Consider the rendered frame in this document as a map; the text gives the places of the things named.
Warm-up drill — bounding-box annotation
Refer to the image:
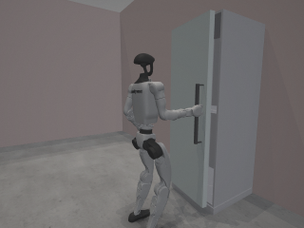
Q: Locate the left robot foot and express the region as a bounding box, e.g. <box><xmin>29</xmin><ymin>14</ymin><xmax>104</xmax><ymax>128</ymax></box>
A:
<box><xmin>128</xmin><ymin>209</ymin><xmax>150</xmax><ymax>222</ymax></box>

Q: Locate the fridge door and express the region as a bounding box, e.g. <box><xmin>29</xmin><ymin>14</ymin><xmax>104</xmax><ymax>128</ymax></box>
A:
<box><xmin>170</xmin><ymin>9</ymin><xmax>216</xmax><ymax>208</ymax></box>

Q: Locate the right robot hand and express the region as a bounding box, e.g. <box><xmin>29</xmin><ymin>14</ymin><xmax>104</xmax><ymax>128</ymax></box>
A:
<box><xmin>192</xmin><ymin>104</ymin><xmax>203</xmax><ymax>117</ymax></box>

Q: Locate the right robot upper arm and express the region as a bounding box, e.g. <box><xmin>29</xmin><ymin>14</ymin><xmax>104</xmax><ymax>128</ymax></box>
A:
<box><xmin>148</xmin><ymin>82</ymin><xmax>168</xmax><ymax>121</ymax></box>

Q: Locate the left robot upper arm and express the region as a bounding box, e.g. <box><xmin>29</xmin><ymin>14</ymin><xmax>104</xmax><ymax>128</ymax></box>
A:
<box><xmin>123</xmin><ymin>84</ymin><xmax>134</xmax><ymax>117</ymax></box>

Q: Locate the right robot forearm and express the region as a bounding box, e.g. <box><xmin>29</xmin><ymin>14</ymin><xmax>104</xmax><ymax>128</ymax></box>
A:
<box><xmin>164</xmin><ymin>107</ymin><xmax>194</xmax><ymax>121</ymax></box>

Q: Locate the handle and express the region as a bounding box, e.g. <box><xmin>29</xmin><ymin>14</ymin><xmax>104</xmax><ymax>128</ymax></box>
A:
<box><xmin>194</xmin><ymin>84</ymin><xmax>204</xmax><ymax>144</ymax></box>

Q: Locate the robot right thigh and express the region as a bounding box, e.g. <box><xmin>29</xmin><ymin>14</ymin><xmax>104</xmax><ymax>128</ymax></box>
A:
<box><xmin>146</xmin><ymin>140</ymin><xmax>172</xmax><ymax>195</ymax></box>

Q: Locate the left robot forearm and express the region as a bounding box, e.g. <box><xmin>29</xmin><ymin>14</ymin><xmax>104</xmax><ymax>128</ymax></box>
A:
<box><xmin>125</xmin><ymin>115</ymin><xmax>142</xmax><ymax>131</ymax></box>

